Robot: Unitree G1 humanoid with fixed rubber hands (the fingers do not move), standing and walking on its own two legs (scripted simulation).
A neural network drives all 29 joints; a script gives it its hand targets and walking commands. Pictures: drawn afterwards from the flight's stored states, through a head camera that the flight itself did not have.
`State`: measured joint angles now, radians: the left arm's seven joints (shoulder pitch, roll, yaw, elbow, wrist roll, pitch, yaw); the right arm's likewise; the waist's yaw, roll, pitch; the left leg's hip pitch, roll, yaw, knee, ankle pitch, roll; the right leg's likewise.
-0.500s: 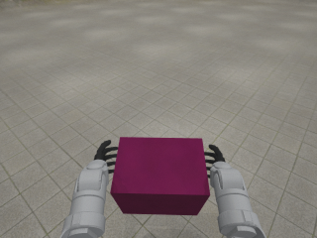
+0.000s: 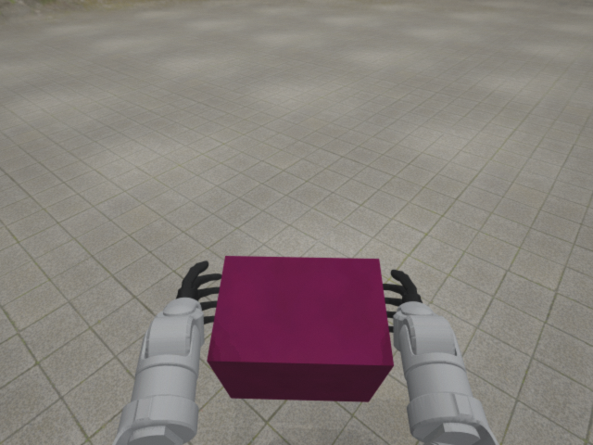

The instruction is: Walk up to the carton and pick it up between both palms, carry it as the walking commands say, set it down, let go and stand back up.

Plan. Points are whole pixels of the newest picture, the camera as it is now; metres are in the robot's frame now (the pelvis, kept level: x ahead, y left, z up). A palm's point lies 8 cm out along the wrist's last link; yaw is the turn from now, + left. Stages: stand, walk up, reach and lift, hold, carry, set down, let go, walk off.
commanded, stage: hold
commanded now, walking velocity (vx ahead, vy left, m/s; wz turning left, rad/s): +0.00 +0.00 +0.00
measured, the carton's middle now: (300, 332) +0.32 +0.00 -0.04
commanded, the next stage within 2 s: carry in 0.20 s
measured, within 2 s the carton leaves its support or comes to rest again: neither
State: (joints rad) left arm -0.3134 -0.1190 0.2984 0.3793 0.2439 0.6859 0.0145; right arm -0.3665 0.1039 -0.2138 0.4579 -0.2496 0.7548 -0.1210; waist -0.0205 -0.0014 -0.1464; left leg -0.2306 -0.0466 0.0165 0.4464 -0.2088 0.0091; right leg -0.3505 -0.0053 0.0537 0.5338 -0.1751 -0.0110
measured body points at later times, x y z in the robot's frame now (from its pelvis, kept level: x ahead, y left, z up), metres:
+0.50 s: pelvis +0.00 +0.01 +0.00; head -0.05 +0.02 +0.44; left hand +0.30 +0.18 +0.08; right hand +0.31 -0.14 +0.07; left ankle +0.00 +0.12 -0.74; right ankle +0.04 -0.13 -0.73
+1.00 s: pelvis -0.01 -0.04 -0.01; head -0.05 -0.05 +0.44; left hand +0.28 +0.11 +0.10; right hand +0.26 -0.21 +0.08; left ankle -0.02 +0.10 -0.71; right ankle +0.03 -0.14 -0.74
